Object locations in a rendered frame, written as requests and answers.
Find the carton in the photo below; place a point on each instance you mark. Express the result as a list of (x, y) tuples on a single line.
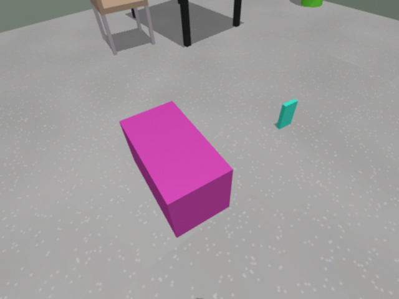
[(286, 114)]

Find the chair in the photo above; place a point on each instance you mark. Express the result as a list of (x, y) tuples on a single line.
[(109, 6)]

